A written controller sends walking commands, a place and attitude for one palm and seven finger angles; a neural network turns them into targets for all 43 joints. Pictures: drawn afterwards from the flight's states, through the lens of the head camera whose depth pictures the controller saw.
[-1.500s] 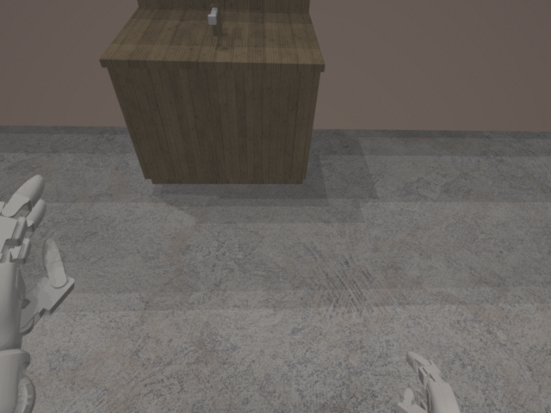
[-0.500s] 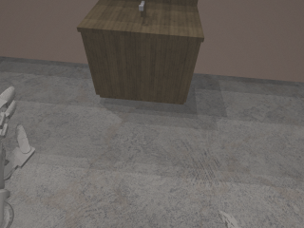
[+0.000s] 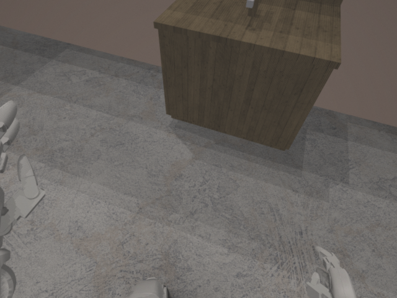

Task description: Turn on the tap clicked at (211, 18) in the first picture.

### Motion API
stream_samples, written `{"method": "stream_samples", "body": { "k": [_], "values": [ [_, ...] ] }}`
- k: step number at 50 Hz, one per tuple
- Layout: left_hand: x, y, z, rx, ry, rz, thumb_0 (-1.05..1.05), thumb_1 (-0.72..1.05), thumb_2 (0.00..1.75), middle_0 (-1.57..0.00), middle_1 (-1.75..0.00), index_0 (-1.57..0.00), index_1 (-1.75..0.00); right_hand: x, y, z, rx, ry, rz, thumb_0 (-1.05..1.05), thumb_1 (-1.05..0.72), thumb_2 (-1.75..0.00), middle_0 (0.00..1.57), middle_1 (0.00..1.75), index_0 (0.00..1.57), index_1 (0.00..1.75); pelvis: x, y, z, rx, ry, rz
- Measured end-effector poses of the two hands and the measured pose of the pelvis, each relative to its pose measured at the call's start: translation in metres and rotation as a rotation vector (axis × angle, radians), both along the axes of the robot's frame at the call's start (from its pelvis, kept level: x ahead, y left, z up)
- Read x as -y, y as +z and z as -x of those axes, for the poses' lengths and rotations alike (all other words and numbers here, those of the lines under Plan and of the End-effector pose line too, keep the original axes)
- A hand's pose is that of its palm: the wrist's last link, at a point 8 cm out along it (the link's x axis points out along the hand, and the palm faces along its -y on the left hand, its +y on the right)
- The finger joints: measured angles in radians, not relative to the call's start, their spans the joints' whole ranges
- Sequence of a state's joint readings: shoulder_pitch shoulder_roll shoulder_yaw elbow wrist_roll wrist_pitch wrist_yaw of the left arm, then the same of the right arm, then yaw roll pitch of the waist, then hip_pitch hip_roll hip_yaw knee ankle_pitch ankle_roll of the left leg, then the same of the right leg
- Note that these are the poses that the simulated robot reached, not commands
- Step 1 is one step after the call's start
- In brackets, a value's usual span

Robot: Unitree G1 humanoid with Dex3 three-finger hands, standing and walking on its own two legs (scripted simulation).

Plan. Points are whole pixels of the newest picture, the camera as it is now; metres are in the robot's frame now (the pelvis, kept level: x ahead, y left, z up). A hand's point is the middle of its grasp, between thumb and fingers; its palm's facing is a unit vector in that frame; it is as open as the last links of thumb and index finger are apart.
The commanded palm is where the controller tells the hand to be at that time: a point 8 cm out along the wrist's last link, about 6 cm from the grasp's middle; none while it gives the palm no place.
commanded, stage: walk to a spot facing it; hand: left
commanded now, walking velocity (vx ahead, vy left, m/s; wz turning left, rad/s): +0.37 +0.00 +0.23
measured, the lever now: (250, 3) +1.22 -0.12 +0.04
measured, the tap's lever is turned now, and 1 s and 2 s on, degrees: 0 0 0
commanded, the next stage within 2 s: turn to face it in 1.48 s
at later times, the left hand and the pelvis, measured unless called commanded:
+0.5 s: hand (80, 129) +0.33 +0.23 +0.18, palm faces +0.57 -0.70 -0.42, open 7.4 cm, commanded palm +0.26 +0.26 +0.19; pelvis +0.15 -0.04 +0.00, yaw +9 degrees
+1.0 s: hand (64, 73) +0.42 +0.28 +0.21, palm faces +0.65 -0.62 -0.45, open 7.4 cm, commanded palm +0.36 +0.31 +0.19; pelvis +0.30 -0.01 +0.01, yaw +20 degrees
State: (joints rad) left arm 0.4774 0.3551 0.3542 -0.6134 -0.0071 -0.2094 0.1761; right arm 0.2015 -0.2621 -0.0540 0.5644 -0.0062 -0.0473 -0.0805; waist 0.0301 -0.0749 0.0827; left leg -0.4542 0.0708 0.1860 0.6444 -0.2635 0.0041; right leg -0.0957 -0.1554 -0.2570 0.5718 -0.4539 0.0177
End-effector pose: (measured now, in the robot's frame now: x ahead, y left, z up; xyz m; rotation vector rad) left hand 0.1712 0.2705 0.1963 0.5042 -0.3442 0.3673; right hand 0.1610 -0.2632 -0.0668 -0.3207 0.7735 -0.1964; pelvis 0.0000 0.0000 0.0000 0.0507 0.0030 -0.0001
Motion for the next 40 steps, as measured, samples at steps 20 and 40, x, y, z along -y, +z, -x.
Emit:
{"method": "stream_samples", "body": {
  "k": [20,40],
  "values": [
    [0.020,0.003,-0.081,-0.019,0.158,-0.069,0.01,0.89,0.90,-0.21,-0.30,-0.22,-0.30,-0.043,-0.053,-0.120,-0.073,0.161,-0.229,0.01,-0.90,-0.90,0.21,0.31,0.20,0.30,0.041,-0.012,-0.124,0.019,0.127,0.041],
    [-0.028,0.006,-0.186,0.079,0.193,-0.084,0.01,0.89,0.90,-0.21,-0.30,-0.22,-0.30,-0.043,-0.005,-0.310,0.062,0.194,-0.039,0.01,-0.91,-0.90,0.20,0.30,0.19,0.30,0.008,-0.015,-0.246,0.021,0.251,0.034]
  ]
}}
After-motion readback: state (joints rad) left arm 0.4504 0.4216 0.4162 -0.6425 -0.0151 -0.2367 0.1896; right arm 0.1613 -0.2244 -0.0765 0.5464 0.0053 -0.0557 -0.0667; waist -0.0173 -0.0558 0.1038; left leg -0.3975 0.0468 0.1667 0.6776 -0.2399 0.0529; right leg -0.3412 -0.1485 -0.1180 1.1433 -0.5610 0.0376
